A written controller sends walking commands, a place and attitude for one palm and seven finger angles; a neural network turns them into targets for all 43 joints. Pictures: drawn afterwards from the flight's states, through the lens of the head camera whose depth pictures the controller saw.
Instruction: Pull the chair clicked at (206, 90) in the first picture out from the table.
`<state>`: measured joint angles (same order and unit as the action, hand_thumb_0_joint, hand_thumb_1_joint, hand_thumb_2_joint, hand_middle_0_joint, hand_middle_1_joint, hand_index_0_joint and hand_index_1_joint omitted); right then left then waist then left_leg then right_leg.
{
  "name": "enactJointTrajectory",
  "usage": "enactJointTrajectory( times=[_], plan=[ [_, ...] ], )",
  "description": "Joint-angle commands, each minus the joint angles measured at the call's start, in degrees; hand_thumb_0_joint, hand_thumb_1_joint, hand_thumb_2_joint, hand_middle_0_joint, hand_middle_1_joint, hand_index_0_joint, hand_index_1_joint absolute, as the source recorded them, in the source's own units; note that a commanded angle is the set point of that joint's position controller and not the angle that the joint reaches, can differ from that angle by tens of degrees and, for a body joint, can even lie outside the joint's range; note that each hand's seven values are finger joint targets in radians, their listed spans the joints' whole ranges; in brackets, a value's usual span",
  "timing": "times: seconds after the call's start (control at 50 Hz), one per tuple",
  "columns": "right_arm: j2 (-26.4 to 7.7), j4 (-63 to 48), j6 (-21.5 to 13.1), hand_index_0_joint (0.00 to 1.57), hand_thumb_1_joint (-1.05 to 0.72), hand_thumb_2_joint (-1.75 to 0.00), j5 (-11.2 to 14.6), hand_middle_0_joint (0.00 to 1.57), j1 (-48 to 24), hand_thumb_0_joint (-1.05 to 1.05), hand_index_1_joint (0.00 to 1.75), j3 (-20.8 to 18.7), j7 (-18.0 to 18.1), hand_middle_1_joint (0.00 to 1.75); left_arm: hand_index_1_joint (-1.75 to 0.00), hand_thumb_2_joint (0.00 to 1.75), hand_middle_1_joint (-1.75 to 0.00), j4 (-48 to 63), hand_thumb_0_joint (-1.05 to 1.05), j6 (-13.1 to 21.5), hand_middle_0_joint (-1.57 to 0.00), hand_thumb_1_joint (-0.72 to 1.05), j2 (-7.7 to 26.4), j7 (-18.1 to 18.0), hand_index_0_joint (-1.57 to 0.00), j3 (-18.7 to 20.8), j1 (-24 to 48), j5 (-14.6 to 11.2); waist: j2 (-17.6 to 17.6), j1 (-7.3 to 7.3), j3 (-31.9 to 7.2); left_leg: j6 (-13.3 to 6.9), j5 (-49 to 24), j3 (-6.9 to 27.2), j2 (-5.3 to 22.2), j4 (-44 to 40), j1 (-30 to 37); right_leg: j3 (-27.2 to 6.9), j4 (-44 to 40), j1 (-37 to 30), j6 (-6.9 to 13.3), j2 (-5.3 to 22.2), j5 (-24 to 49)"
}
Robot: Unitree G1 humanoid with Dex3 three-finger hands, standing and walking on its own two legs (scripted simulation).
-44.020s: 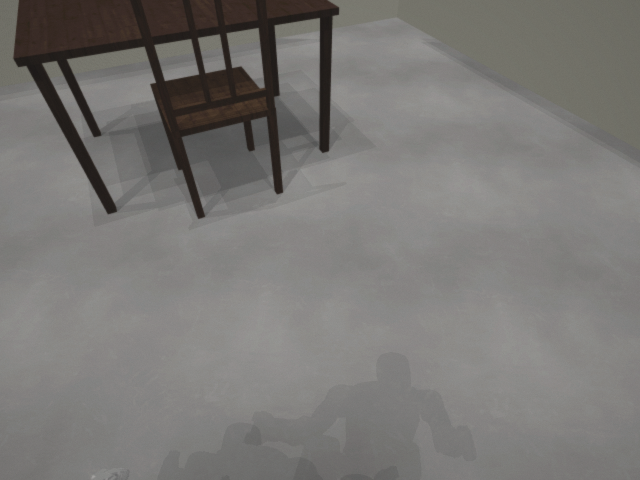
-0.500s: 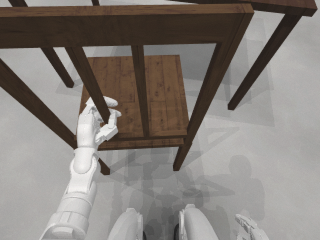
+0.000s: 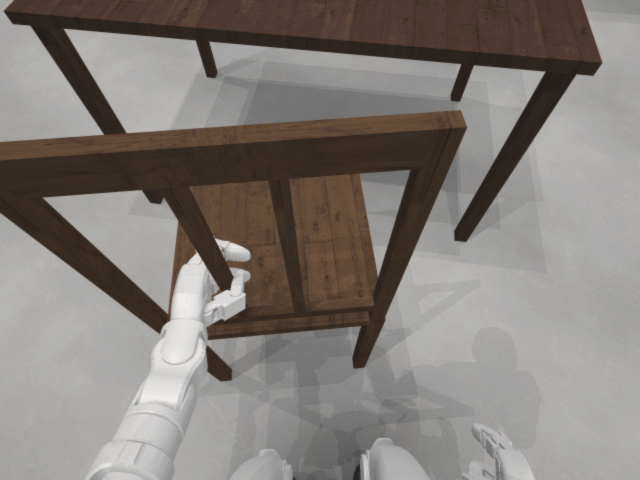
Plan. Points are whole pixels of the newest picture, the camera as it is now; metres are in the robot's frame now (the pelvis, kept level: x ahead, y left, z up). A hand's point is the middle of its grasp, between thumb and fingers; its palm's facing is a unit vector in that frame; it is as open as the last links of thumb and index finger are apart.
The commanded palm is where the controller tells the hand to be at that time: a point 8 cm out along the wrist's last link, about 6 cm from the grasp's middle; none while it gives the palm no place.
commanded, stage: step backward, pulling the chair out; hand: left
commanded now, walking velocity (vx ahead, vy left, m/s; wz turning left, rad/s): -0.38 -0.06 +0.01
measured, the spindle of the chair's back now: (217, 266) +0.38 +0.13 -0.01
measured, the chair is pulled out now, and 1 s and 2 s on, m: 0.32 0.43 0.48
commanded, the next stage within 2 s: none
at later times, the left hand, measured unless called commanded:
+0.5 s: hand (239, 331) +0.30 +0.10 -0.03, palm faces -0.10 -0.99 -0.12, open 5.1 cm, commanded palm +0.29 +0.16 -0.03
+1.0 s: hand (235, 377) +0.24 +0.10 -0.03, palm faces -0.08 -0.98 -0.17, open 5.2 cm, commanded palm +0.23 +0.16 -0.02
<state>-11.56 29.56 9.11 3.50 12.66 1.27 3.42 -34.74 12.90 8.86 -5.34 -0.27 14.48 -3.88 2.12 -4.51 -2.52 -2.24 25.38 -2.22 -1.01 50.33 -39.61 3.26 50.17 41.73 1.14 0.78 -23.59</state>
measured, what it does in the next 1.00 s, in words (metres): shifts its weight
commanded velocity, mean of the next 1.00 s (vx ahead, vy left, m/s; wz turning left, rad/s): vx -0.38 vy -0.03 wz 0.07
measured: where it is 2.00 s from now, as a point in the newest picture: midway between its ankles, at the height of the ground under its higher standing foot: outside the picture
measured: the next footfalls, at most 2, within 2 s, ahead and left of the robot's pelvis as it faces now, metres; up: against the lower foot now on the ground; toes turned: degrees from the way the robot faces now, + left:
right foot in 1.56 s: -0.04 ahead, -0.13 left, +0.00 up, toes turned -2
left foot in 1.96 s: -0.14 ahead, +0.14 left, +0.00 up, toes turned -1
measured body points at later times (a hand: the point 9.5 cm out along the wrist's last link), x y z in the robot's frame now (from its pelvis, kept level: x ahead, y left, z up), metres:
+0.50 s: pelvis -0.02 +0.01 +0.04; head +0.06 +0.00 +0.49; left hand +0.30 +0.15 -0.02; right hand +0.06 -0.25 -0.08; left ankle -0.02 +0.10 -0.69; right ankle +0.01 -0.11 -0.69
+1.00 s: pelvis -0.08 +0.00 +0.04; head -0.01 -0.01 +0.48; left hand +0.24 +0.16 -0.02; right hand +0.00 -0.27 -0.09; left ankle -0.02 +0.10 -0.69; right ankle +0.01 -0.11 -0.69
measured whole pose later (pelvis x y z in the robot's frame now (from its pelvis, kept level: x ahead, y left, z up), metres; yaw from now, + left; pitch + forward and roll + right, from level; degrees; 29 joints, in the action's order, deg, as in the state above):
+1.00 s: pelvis -0.08 +0.00 +0.04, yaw -2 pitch +4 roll +0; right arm -15.1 40.1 1.7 3.2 14.2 -0.3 6.0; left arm -54.3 17.2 7.7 -5.5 -2.4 17.9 -2.7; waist 1.3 -3.4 4.4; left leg -2.2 10.0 -4.0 -0.5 29.4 -23.8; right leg 1.8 27.3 25.6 1.2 -0.4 -6.1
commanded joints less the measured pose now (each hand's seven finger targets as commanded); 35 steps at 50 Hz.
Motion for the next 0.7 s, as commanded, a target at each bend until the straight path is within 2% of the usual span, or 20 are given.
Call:
enactJointTrajectory(
  times=[0.0,0.04,0.06,0.1,0.14,0.16,0.22,0.26,0.28,0.34,0.36,0.4,0.5,0.54,0.56,0.6,0.64,0.66,0.68],
  plan=[
    [-8.81,-3.80,-0.16,0.20,-0.90,-0.90,-0.48,0.20,3.05,0.00,0.30,-2.47,3.29,0.30,-1.45,0.90,-1.45,3.43,0.00,0.81,-0.50,0.90,7.69,-1.07,-0.50,0.31,12.66,3.13,-1.47,0.05,-19.21,0.22,-29.07,5.11,5.46,-14.88,16.88,-5.38,-14.12,-24.26,-1.02,5.04,37.63],
    [-9.00,-2.66,-0.16,0.20,-0.90,-0.90,-0.85,0.20,4.13,0.00,0.30,-2.77,3.53,0.30,-1.45,0.90,-1.45,-0.07,0.00,1.04,-0.50,0.90,6.62,-0.55,-0.50,-0.63,14.51,3.20,0.77,0.05,-19.68,0.62,-39.31,5.65,7.04,-16.00,22.66,-5.12,-15.62,-24.56,-0.91,4.63,41.03],
    [-9.23,-2.50,-0.23,0.20,-0.90,-0.90,-1.09,0.20,3.76,0.00,0.30,-3.09,3.68,0.30,-1.45,0.90,-1.45,0.16,0.00,1.50,-0.50,0.90,8.06,-0.44,-0.50,0.27,16.03,3.27,2.98,0.35,-20.14,0.72,-44.00,5.76,7.66,-16.45,25.47,-5.09,-16.45,-24.78,-0.88,4.40,41.77],
    [-9.01,-1.83,-0.35,0.20,-0.90,-0.90,-1.52,0.20,4.18,0.00,0.30,-3.26,3.44,0.30,-1.45,0.90,-1.45,-2.54,0.00,1.86,-0.50,0.90,6.80,0.15,-0.50,-0.53,15.00,3.38,4.82,0.57,-20.19,1.18,-50.51,6.50,8.84,-17.34,29.68,-4.81,-17.46,-24.27,-0.64,3.70,39.74],
    [-9.05,-1.68,-0.53,0.20,-0.90,-0.90,-1.84,0.20,3.93,0.00,0.30,-3.57,3.07,0.30,-1.45,0.90,-1.45,-3.37,0.00,2.27,-0.50,0.90,6.10,0.74,-0.50,-0.92,13.95,3.30,5.70,0.98,-20.04,1.49,-53.24,7.00,9.78,-18.35,32.07,-4.71,-18.55,-24.18,-0.46,2.97,36.06],
    [-9.09,-1.59,-0.60,0.20,-0.90,-0.90,-1.99,0.20,3.31,0.00,0.30,-3.80,2.95,0.30,-1.45,0.90,-1.45,-3.11,0.00,2.46,-0.50,0.90,7.04,0.82,-0.50,-0.16,13.37,3.41,6.15,1.31,-20.26,1.57,-54.22,7.12,10.05,-18.85,33.14,-4.68,-19.13,-24.87,-0.42,2.75,35.83],
    [-9.10,-1.49,-0.84,0.20,-0.90,-0.90,-2.20,0.20,2.85,0.00,0.30,-3.97,2.44,0.30,-1.45,0.90,-1.45,-2.79,0.00,3.05,-0.50,0.90,6.82,1.03,-0.50,-0.07,10.59,3.30,6.55,1.72,-20.51,2.16,-55.40,6.39,10.32,-19.44,34.59,-5.14,-20.42,-26.37,0.14,3.09,37.12],
    [-9.33,-1.86,-0.91,0.20,-0.90,-0.90,-2.22,0.20,2.12,0.00,0.30,-4.07,2.39,0.30,-1.45,0.90,-1.45,-1.95,0.00,3.23,-0.50,0.90,7.61,1.03,-0.50,0.36,8.16,3.02,6.16,2.03,-20.81,2.59,-53.10,6.08,10.06,-19.99,33.19,-5.64,-21.14,-29.23,0.52,4.00,41.90],
    [-9.23,-2.09,-0.93,0.20,-0.90,-0.90,-2.13,0.20,1.83,0.00,0.30,-3.99,2.38,0.30,-1.45,0.90,-1.45,-1.26,0.00,3.34,-0.50,0.90,7.78,0.97,-0.50,0.52,7.54,2.88,4.53,2.02,-20.66,2.74,-51.11,5.52,9.87,-20.15,32.60,-5.95,-21.46,-30.25,0.67,4.40,44.29],
    [-9.23,-2.25,-1.21,0.20,-0.90,-0.90,-1.75,0.20,1.05,0.00,0.30,-3.98,2.71,0.30,-1.45,0.90,-1.45,-0.17,0.00,3.57,-0.50,0.90,7.73,0.79,-0.50,-0.04,8.38,2.49,2.40,1.61,-19.99,2.84,-42.84,4.51,9.15,-21.21,30.83,-6.53,-22.56,-31.29,1.03,5.35,45.34],
    [-9.54,-1.98,-1.35,0.20,-0.90,-0.90,-1.73,0.20,0.92,0.00,0.30,-4.06,2.94,0.30,-1.45,0.90,-1.45,-0.67,0.00,3.54,-0.50,0.90,8.12,0.65,-0.50,0.04,8.31,2.56,3.58,1.59,-19.28,2.81,-41.70,4.87,9.09,-21.87,30.20,-6.56,-22.76,-31.30,1.10,5.38,44.14],
    [-9.28,-1.54,-1.62,0.20,-0.90,-0.90,-1.48,0.20,0.91,0.00,0.30,-3.99,3.08,0.30,-1.45,0.90,-1.45,-0.95,0.00,3.69,-0.50,0.90,8.12,0.39,-0.50,0.00,9.64,2.59,2.85,1.46,-19.26,2.53,-39.66,4.79,9.08,-22.71,30.76,-6.29,-23.03,-30.27,0.64,4.72,40.55],
    [-9.13,-0.04,-2.78,0.20,-0.90,-0.90,-1.30,0.20,0.01,0.00,0.30,-3.67,3.43,0.30,-1.45,0.90,-1.45,-2.91,0.00,4.23,-0.50,0.90,7.88,-0.11,-0.50,-0.61,13.52,2.54,3.82,1.70,-16.56,1.42,-32.48,5.68,9.83,-25.52,28.81,-5.69,-22.93,-27.66,-0.17,3.33,27.60],
    [-9.19,0.70,-3.52,0.20,-0.90,-0.90,-1.15,0.20,-0.03,0.00,0.30,-3.69,3.44,0.30,-1.45,0.90,-1.45,-4.28,0.00,4.48,-0.50,0.90,7.92,-0.29,-0.50,-0.62,14.82,2.56,3.57,1.88,-15.85,1.20,-28.88,5.50,9.58,-25.51,27.47,-6.14,-23.09,-27.45,-0.01,3.62,25.46],
    [-9.34,1.09,-3.80,0.20,-0.90,-0.90,-1.09,0.20,-0.17,0.00,0.30,-3.76,3.55,0.30,-1.45,0.90,-1.45,-4.77,0.00,4.55,-0.50,0.90,8.86,-0.45,-0.50,-0.04,15.16,2.52,3.13,1.95,-15.18,0.99,-26.87,5.67,9.48,-25.69,26.64,-6.47,-23.37,-27.12,0.01,3.85,23.83],
    [-9.22,1.65,-4.66,0.20,-0.90,-0.90,-0.94,0.20,-0.22,0.00,0.30,-3.67,3.53,0.30,-1.45,0.90,-1.45,-5.72,0.00,4.99,-0.50,0.90,8.17,-0.55,-0.50,-0.72,16.44,2.43,2.07,1.97,-13.93,0.96,-22.17,5.69,8.87,-25.44,25.49,-7.14,-24.51,-25.87,0.20,4.38,20.40],
    [-9.12,2.39,-5.67,0.20,-0.90,-0.90,-0.83,0.20,0.17,0.00,0.30,-3.78,3.50,0.30,-1.45,0.90,-1.45,-7.20,0.00,5.50,-0.50,0.90,8.21,-0.70,-0.50,-0.60,16.76,2.51,-0.16,1.93,-13.38,0.91,-17.95,5.36,8.01,-24.70,25.70,-8.11,-26.49,-24.17,0.31,5.01,16.96],
    [-9.44,2.85,-6.04,0.20,-0.90,-0.90,-0.87,0.20,0.26,0.00,0.30,-4.00,3.63,0.30,-1.45,0.90,-1.45,-7.60,0.00,5.67,-0.50,0.90,9.63,-0.90,-0.50,0.26,17.13,2.71,-1.02,1.95,-12.81,0.90,-16.19,5.25,7.50,-24.39,25.31,-8.73,-27.74,-23.67,0.37,5.43,15.19],
    [-9.21,3.15,-6.49,0.20,-0.90,-0.90,-0.69,0.20,0.46,0.00,0.30,-3.99,3.53,0.30,-1.45,0.90,-1.45,-8.06,0.00,5.95,-0.50,0.90,8.99,-0.93,-0.50,-0.29,17.57,2.72,-1.91,1.80,-12.64,1.06,-13.67,4.78,6.83,-23.67,25.57,-9.37,-29.12,-22.73,0.55,6.11,12.80]
  ],
)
